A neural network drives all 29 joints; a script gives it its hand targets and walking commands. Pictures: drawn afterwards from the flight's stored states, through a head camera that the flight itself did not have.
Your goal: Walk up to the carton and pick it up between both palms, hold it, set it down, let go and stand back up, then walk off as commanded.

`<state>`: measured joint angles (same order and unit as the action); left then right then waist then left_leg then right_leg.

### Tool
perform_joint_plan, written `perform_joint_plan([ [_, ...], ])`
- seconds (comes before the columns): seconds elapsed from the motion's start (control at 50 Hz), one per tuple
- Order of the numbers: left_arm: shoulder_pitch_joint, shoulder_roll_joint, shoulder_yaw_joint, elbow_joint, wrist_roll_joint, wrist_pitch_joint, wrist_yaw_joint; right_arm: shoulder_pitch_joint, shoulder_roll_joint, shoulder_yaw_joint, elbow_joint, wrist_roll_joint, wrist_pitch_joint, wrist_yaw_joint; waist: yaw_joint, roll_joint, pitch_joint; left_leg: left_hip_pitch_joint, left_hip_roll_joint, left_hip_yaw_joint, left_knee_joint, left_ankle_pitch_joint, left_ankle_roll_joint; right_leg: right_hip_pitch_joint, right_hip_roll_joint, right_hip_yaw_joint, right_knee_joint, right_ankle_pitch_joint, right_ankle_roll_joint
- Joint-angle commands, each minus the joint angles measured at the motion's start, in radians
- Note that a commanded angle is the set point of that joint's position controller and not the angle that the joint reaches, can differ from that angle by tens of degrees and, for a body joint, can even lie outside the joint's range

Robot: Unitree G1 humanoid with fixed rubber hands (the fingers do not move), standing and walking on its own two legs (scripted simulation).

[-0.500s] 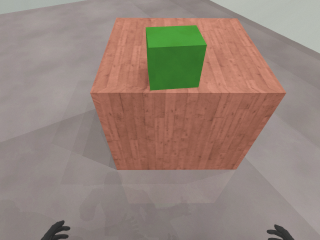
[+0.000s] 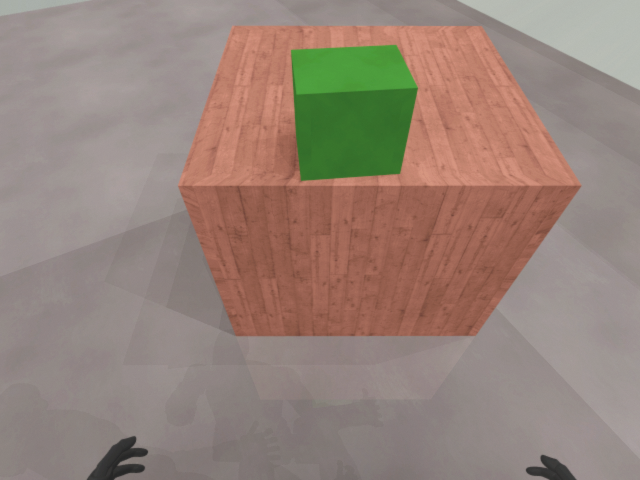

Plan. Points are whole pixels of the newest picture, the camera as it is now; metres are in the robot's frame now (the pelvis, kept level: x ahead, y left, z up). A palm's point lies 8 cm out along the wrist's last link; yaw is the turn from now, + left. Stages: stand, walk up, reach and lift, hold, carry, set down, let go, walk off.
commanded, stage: stand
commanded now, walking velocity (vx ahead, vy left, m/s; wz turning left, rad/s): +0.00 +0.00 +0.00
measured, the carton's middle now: (347, 114) +0.76 -0.02 +0.03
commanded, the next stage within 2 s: none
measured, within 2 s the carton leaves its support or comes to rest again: neither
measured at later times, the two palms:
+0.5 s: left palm out of the picture +0.11 +0.29 -0.11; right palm out of the picture +0.12 -0.30 -0.10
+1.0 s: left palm out of the picture +0.10 +0.30 -0.11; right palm out of the picture +0.09 -0.29 -0.11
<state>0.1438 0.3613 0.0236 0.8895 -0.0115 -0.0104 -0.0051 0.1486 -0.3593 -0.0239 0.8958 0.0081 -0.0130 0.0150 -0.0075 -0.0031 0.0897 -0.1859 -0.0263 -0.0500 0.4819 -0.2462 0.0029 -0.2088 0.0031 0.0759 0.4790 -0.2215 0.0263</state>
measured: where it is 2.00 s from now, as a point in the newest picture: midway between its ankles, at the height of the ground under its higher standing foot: outside the picture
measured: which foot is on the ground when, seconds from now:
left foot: down 0.00-1.00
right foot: down 0.00-1.00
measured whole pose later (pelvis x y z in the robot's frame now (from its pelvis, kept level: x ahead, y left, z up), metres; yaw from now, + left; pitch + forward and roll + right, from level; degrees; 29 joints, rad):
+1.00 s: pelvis +0.02 +0.00 +0.01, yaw +1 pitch -3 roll +0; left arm 0.11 0.33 0.04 1.09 -0.01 -0.01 0.02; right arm 0.15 -0.33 -0.02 1.07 0.01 -0.03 -0.02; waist 0.00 -0.01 0.06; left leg -0.08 -0.03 -0.07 0.34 -0.20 0.01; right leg -0.09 -0.01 0.06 0.33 -0.18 0.03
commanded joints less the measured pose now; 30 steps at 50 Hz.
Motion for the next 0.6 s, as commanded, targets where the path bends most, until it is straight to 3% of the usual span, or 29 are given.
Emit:
perform_joint_plan([
  [0.0,-0.049,0.211,0.052,-0.014,-0.008,-0.031,0.013,-0.058,-0.198,-0.047,-0.036,0.001,-0.030,-0.007,0.012,0.008,-0.132,0.033,0.142,-0.096,-0.131,0.129,0.026,0.097,-0.124,0.076,-0.113,0.174,-0.040],
  [0.02,-0.047,0.197,0.048,0.003,-0.007,-0.030,0.015,-0.054,-0.201,-0.046,-0.014,0.002,-0.030,-0.007,0.012,0.015,-0.129,0.054,0.141,-0.081,-0.135,0.145,0.022,0.092,-0.125,0.075,-0.121,0.184,-0.044],
  [0.06,-0.076,0.209,0.052,0.026,-0.008,-0.031,0.018,-0.055,-0.195,-0.043,0.011,0.007,-0.034,-0.010,0.010,-0.029,-0.113,0.063,0.140,-0.085,-0.144,0.188,0.016,0.098,-0.127,0.064,-0.134,0.211,-0.039],
  [0.12,-0.081,0.199,0.047,0.068,-0.006,-0.032,0.019,-0.068,-0.194,-0.042,0.040,0.007,-0.032,-0.020,0.012,-0.013,-0.115,0.088,0.147,-0.075,-0.151,0.219,0.013,0.100,-0.127,0.062,-0.148,0.222,-0.037],
  [0.14,-0.079,0.192,0.046,0.079,-0.007,-0.032,0.023,-0.079,-0.197,-0.042,0.048,0.002,-0.034,-0.026,0.014,0.017,-0.130,0.087,0.146,-0.071,-0.157,0.223,0.013,0.132,-0.136,0.063,-0.155,0.244,-0.035],
  [0.22,-0.095,0.180,0.042,0.112,-0.001,-0.030,0.026,-0.071,-0.180,-0.037,0.077,0.009,-0.032,-0.028,0.011,-0.019,-0.118,0.099,0.150,-0.070,-0.167,0.251,0.008,0.133,-0.131,0.053,-0.164,0.252,-0.029],
  [0.26,-0.101,0.191,0.045,0.119,-0.001,-0.028,0.030,-0.073,-0.189,-0.043,0.076,0.009,-0.033,-0.032,0.005,0.008,-0.120,0.110,0.148,-0.064,-0.166,0.254,0.006,0.122,-0.134,0.049,-0.175,0.257,-0.028],
  [0.34,-0.100,0.188,0.045,0.143,0.000,-0.030,0.033,-0.063,-0.167,-0.036,0.098,0.006,-0.031,-0.038,0.005,-0.004,-0.120,0.116,0.153,-0.065,-0.181,0.303,0.006,0.144,-0.134,0.041,-0.166,0.285,-0.030],
  [0.36,-0.094,0.187,0.046,0.151,0.002,-0.028,0.035,-0.078,-0.171,-0.038,0.096,0.004,-0.031,-0.039,0.010,0.017,-0.117,0.104,0.153,-0.063,-0.180,0.294,0.008,0.150,-0.139,0.047,-0.175,0.283,-0.030],
  [0.38,-0.091,0.180,0.047,0.150,0.001,-0.029,0.033,-0.069,-0.178,-0.042,0.092,0.005,-0.033,-0.039,0.004,-0.003,-0.119,0.114,0.145,-0.059,-0.185,0.286,0.005,0.146,-0.133,0.044,-0.173,0.285,-0.025],
  [0.4,-0.086,0.186,0.046,0.150,0.003,-0.028,0.035,-0.071,-0.181,-0.043,0.102,0.004,-0.031,-0.042,0.014,0.029,-0.112,0.094,0.146,-0.059,-0.182,0.292,0.008,0.165,-0.138,0.040,-0.172,0.294,-0.027],
  [0.46,-0.098,0.187,0.049,0.158,-0.001,-0.026,0.036,-0.068,-0.176,-0.038,0.104,0.009,-0.035,-0.040,0.010,-0.018,-0.118,0.097,0.148,-0.071,-0.196,0.283,0.006,0.165,-0.135,0.034,-0.181,0.272,-0.028],
  [0.48,-0.084,0.171,0.047,0.162,0.002,-0.023,0.035,-0.064,-0.183,-0.038,0.108,0.004,-0.034,-0.043,0.013,0.008,-0.107,0.102,0.149,-0.062,-0.193,0.279,0.007,0.152,-0.136,0.037,-0.181,0.265,-0.029],
  [0.52,-0.092,0.177,0.049,0.159,0.005,-0.023,0.036,-0.069,-0.170,-0.036,0.112,0.006,-0.031,-0.044,0.017,-0.007,-0.115,0.107,0.153,-0.074,-0.195,0.272,0.010,0.147,-0.132,0.034,-0.181,0.247,-0.032],
  [0.56,-0.090,0.159,0.042,0.160,0.000,-0.022,0.038,-0.052,-0.165,-0.033,0.114,0.005,-0.031,-0.045,0.006,0.022,-0.090,0.092,0.146,-0.065,-0.200,0.261,0.012,0.136,-0.138,0.042,-0.188,0.241,-0.029],
  [0.58,-0.086,0.167,0.049,0.161,0.003,-0.020,0.036,-0.052,-0.172,-0.038,0.114,0.003,-0.033,-0.044,0.007,-0.010,-0.096,0.094,0.153,-0.073,-0.200,0.252,0.014,0.140,-0.130,0.030,-0.190,0.227,-0.028],
])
